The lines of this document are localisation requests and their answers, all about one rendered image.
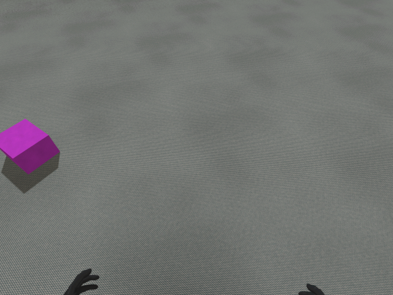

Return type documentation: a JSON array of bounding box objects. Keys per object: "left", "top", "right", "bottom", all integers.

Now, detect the carton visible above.
[{"left": 0, "top": 119, "right": 60, "bottom": 174}]

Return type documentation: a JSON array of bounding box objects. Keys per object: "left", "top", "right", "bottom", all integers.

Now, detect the robot left hand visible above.
[{"left": 63, "top": 269, "right": 99, "bottom": 295}]

